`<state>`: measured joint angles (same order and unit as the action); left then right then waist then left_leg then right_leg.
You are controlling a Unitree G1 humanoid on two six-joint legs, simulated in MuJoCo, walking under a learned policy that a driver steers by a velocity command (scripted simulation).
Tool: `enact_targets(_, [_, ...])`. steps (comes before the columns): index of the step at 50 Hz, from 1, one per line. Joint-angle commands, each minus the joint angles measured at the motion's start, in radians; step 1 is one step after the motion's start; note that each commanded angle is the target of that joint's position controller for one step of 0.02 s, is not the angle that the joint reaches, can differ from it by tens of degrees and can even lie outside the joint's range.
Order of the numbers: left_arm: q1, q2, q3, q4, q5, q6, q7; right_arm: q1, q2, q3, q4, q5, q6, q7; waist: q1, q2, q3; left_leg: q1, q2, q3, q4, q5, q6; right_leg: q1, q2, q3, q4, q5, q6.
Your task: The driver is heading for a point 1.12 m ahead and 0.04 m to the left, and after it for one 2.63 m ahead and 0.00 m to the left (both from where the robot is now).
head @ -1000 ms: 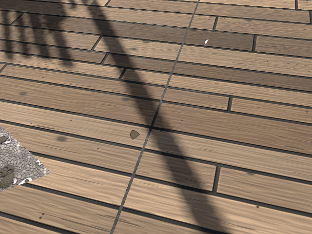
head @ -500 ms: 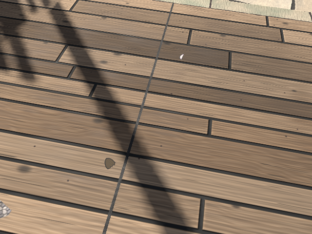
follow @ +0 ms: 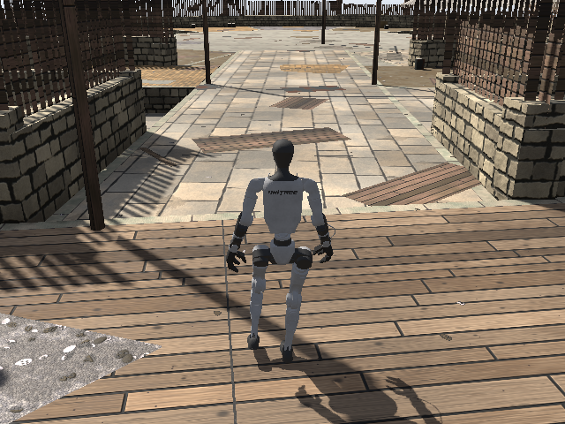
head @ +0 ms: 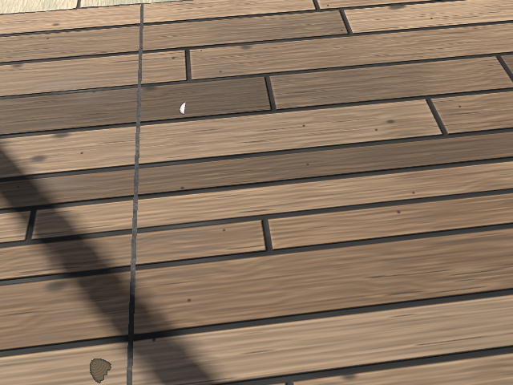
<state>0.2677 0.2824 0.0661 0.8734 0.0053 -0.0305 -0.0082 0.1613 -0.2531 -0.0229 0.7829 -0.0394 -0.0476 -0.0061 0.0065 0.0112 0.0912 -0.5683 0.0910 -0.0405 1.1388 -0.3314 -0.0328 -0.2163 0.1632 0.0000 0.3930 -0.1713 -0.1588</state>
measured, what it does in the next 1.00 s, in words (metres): walks ahead, turning right: left foot, then right foot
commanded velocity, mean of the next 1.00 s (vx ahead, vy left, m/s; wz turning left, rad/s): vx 0.07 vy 0.00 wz -0.30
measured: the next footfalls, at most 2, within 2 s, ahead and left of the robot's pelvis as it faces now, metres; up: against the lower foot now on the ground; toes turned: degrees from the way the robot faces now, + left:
left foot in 0.32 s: +0.27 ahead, +0.11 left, +0.00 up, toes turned -16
right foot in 0.70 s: +0.13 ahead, -0.06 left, +0.00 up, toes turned -12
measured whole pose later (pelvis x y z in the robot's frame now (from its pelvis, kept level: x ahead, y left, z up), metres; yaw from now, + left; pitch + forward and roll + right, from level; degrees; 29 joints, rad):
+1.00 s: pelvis +0.15 +0.03 +0.01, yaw -16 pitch -2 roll +0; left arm 0.23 0.22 -0.01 0.96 0.01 0.00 0.03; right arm 0.27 -0.23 -0.01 0.96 -0.01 0.01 -0.01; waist -0.03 0.01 0.02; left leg -0.23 -0.01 0.01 0.38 -0.12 0.01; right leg -0.10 0.06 0.05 0.39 -0.26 -0.04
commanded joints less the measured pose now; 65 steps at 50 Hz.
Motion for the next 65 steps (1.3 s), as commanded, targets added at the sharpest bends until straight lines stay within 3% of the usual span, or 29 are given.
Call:
enact_targets(1, [0.022, 0.146, 0.032, -0.057, -0.003, -0.019, 0.004, 0.115, -0.073, -0.018, -0.029, -0.001, 0.030, -0.001, -0.042, -0.022, -0.119, 0.031, -0.027, 0.048, -0.088, 0.077, -0.028, 0.032, -0.246, 0.183, -0.060, 0.876, -0.101])
enact_targets(5, [0.085, 0.141, 0.031, -0.055, -0.005, 0.008, 0.017, -0.018, -0.087, -0.014, -0.084, 0.008, 0.039, -0.003, 0.018, -0.076, -0.140, -0.006, -0.050, 0.045, -0.230, 0.188, -0.027, 0.094, -0.220, 0.214, -0.013, 0.836, -0.021])
enact_targets(10, [0.135, 0.154, 0.039, -0.063, 0.010, 0.035, 0.035, -0.117, -0.116, -0.008, -0.123, 0.020, 0.034, -0.012, 0.064, -0.090, -0.123, -0.046, -0.086, 0.006, -0.365, 0.151, -0.005, 0.217, -0.259, 0.331, 0.068, 0.806, -0.018])
enact_targets(12, [0.109, 0.162, 0.042, -0.079, 0.017, 0.041, 0.038, -0.091, -0.132, -0.008, -0.120, 0.024, 0.025, -0.017, 0.048, -0.099, -0.116, 0.020, -0.104, -0.015, -0.452, 0.109, 0.017, 0.215, -0.261, 0.380, 0.115, 0.792, -0.013])
enact_targets(14, [0.036, 0.173, 0.045, -0.104, 0.011, 0.039, 0.034, 0.006, -0.150, -0.012, -0.097, 0.024, 0.012, -0.026, -0.013, -0.111, -0.121, 0.211, -0.129, -0.017, -0.628, 0.134, 0.048, 0.143, -0.216, 0.407, 0.184, 0.724, 0.028])
enact_targets(15, [-0.007, 0.164, 0.040, -0.118, -0.004, 0.029, 0.029, 0.099, -0.163, -0.017, -0.074, 0.014, -0.002, -0.034, -0.071, -0.077, -0.150, 0.382, -0.086, -0.038, -0.757, 0.317, 0.074, 0.074, -0.171, 0.381, 0.286, 0.655, 0.067])
enact_targets(16, [0.036, 0.096, 0.020, -0.153, -0.019, 0.018, 0.026, 0.171, -0.238, -0.031, -0.080, 0.009, -0.008, -0.048, -0.064, 0.103, -0.278, 0.610, 0.184, -0.256, -0.734, 0.699, 0.146, -0.039, -0.097, 0.269, 0.530, 0.221, 0.113])
enact_targets(17, [0.170, 0.095, 0.028, -0.144, -0.018, 0.031, 0.033, 0.135, -0.268, -0.038, -0.093, 0.029, 0.017, -0.042, 0.003, 0.273, -0.354, 0.674, 0.376, -0.524, -0.741, 1.060, 0.326, -0.200, 0.086, 0.132, 0.715, -0.540, 0.132])
enact_targets(18, [0.200, 0.143, 0.033, -0.095, 0.028, 0.048, 0.040, 0.125, -0.198, -0.029, -0.094, 0.044, 0.030, -0.034, 0.022, 0.128, -0.309, 0.586, 0.364, -0.519, -0.733, 0.967, 0.353, -0.221, 0.005, 0.151, 0.840, -0.508, 0.137])
enact_targets(19, [0.139, 0.147, 0.036, -0.085, 0.035, 0.058, 0.034, 0.076, -0.130, -0.011, -0.105, 0.042, 0.033, -0.033, 0.019, 0.048, -0.218, 0.494, 0.289, -0.397, -0.750, 0.824, 0.326, -0.229, -0.016, 0.154, 0.861, -0.429, 0.147])
enact_targets(20, [0.098, 0.135, 0.034, -0.091, 0.029, 0.069, 0.028, 0.023, -0.103, -0.001, -0.111, 0.031, 0.039, -0.032, 0.028, 0.031, -0.167, 0.423, 0.217, -0.296, -0.789, 0.668, 0.280, -0.223, -0.038, 0.148, 0.830, -0.375, 0.159])
enact_targets(22, [0.081, 0.112, 0.025, -0.095, 0.018, 0.089, 0.012, -0.005, -0.116, -0.003, -0.106, 0.014, 0.039, -0.032, 0.031, 0.124, -0.131, 0.347, 0.123, -0.178, -0.828, 0.565, 0.241, -0.189, -0.040, 0.125, 0.796, -0.298, 0.183])
enact_targets(23, [0.082, 0.106, 0.021, -0.094, 0.012, 0.093, 0.008, 0.001, -0.120, -0.005, -0.096, 0.012, 0.036, -0.028, 0.032, 0.131, -0.141, 0.338, 0.108, -0.148, -0.829, 0.569, 0.238, -0.171, -0.033, 0.118, 0.774, -0.281, 0.189])
enact_targets(27, [0.036, 0.075, -0.001, -0.093, 0.012, 0.103, 0.007, 0.029, -0.130, -0.007, -0.066, 0.014, 0.033, -0.021, 0.016, 0.138, -0.153, 0.347, 0.108, -0.135, -0.853, 0.383, 0.243, -0.126, -0.059, 0.088, 0.548, -0.291, 0.188])
enact_targets(31, [-0.017, 0.067, -0.020, -0.085, 0.008, 0.106, 0.011, 0.056, -0.160, -0.020, -0.039, 0.009, 0.055, -0.007, -0.016, 0.177, -0.130, 0.314, 0.104, -0.169, -0.879, 0.127, 0.237, -0.021, -0.088, 0.019, 0.292, -0.280, 0.159])
enact_targets(33, [0.022, 0.055, -0.028, -0.056, 0.009, 0.093, 0.015, 0.057, -0.165, -0.024, -0.028, 0.018, 0.069, -0.005, 0.010, 0.150, -0.118, 0.272, 0.095, -0.168, -0.852, 0.099, 0.211, 0.077, -0.093, -0.007, 0.102, -0.163, 0.132])
enact_targets(34, [0.030, 0.059, -0.030, -0.046, 0.012, 0.082, 0.018, 0.079, -0.161, -0.023, -0.017, 0.021, 0.072, -0.007, 0.016, 0.124, -0.103, 0.226, 0.087, -0.165, -0.839, 0.079, 0.174, 0.138, -0.102, 0.012, -0.015, -0.090, 0.111])
enact_targets(35, [0.009, 0.087, -0.031, -0.053, 0.024, 0.068, 0.024, 0.103, -0.145, -0.021, -0.012, 0.022, 0.070, -0.006, 0.005, 0.058, -0.093, 0.178, 0.069, -0.150, -0.808, 0.050, 0.120, 0.174, -0.173, 0.115, -0.089, -0.070, 0.088])
enact_targets(36, [-0.016, 0.150, -0.024, -0.069, 0.037, 0.056, 0.032, 0.118, -0.088, -0.007, -0.032, 0.032, 0.063, 0.000, -0.023, -0.115, -0.119, 0.136, -0.018, -0.056, -0.692, -0.009, 0.065, 0.170, -0.359, 0.348, -0.162, -0.132, 0.036])
enact_targets(37, [-0.080, 0.119, -0.037, -0.062, 0.022, 0.047, 0.028, 0.080, -0.080, -0.005, -0.023, 0.034, 0.067, -0.006, -0.027, -0.181, -0.057, 0.294, -0.081, 0.017, -0.666, -0.024, 0.050, -0.099, -0.436, 0.378, -0.191, -0.123, -0.019])
enact_targets(38, [-0.149, 0.069, -0.053, -0.070, 0.021, 0.036, 0.027, 0.080, -0.081, -0.006, -0.004, 0.031, 0.070, -0.005, -0.057, -0.134, -0.031, 0.393, -0.067, -0.002, -0.667, 0.055, 0.053, -0.155, -0.376, 0.316, -0.188, -0.154, 0.008])
enact_targets(39, [-0.144, 0.058, -0.058, -0.053, 0.017, 0.028, 0.030, 0.078, -0.070, -0.003, 0.012, 0.028, 0.068, -0.003, -0.058, -0.129, -0.033, 0.427, -0.070, -0.003, -0.718, 0.136, 0.052, -0.154, -0.321, 0.266, -0.172, -0.181, 0.049])
enact_targets(42, [-0.075, 0.071, -0.057, -0.008, 0.006, 0.018, 0.038, 0.115, -0.096, -0.007, 0.060, 0.019, 0.052, 0.004, -0.048, -0.131, -0.050, 0.457, -0.030, -0.032, -0.773, 0.228, 0.049, -0.099, -0.255, 0.211, -0.157, -0.164, 0.091])
enact_targets(47, [-0.016, 0.057, -0.056, 0.052, 0.004, 0.020, 0.040, 0.125, -0.075, -0.001, 0.132, 0.025, 0.048, -0.001, -0.029, -0.023, -0.020, 0.399, -0.019, -0.051, -0.798, 0.213, 0.052, -0.031, -0.241, 0.187, -0.127, -0.092, 0.079])
enact_targets(56, [0.016, 0.032, -0.059, 0.134, 0.001, 0.014, 0.047, 0.135, -0.058, 0.002, 0.227, 0.027, 0.047, -0.015, -0.024, 0.000, -0.049, 0.428, -0.008, -0.058, -0.795, 0.261, 0.065, 0.017, -0.232, 0.157, -0.101, 0.020, 0.080])
enact_targets(58, [0.050, 0.045, -0.052, 0.156, 0.005, 0.017, 0.047, 0.138, -0.058, -0.001, 0.240, 0.024, 0.052, -0.014, -0.016, -0.025, -0.056, 0.414, -0.048, -0.028, -0.753, 0.070, 0.075, 0.010, -0.219, 0.167, -0.123, -0.217, 0.060])
enact_targets(61, [0.104, 0.095, -0.027, 0.164, 0.006, 0.027, 0.044, 0.072, -0.049, -0.007, 0.213, 0.008, 0.056, -0.001, 0.023, -0.122, 0.063, 0.184, -0.127, 0.058, -0.570, -0.139, 0.092, -0.003, -0.314, 0.335, -0.225, -0.617, -0.032])
enact_targets(63, [0.131, 0.094, -0.018, 0.175, 0.009, 0.017, 0.044, 0.026, -0.025, -0.003, 0.181, -0.003, 0.039, 0.008, 0.038, -0.155, 0.126, 0.067, -0.088, 0.082, -0.453, -0.063, 0.099, 0.035, -0.420, 0.442, -0.277, -0.585, -0.094])
enact_targets(65, [0.148, 0.090, -0.012, 0.184, 0.020, -0.003, 0.041, 0.005, -0.048, -0.013, 0.158, 0.003, 0.015, 0.015, 0.035, -0.136, 0.118, -0.009, -0.056, 0.065, -0.419, -0.094, 0.110, 0.128, -0.440, 0.432, -0.257, -0.404, -0.112])
Keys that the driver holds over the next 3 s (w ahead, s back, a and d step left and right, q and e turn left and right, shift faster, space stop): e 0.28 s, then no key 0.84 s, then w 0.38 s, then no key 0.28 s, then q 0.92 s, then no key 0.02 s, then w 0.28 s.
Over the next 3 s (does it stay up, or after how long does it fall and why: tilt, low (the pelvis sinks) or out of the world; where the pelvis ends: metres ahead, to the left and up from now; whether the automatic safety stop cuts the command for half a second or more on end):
stays up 0.45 0.00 0.01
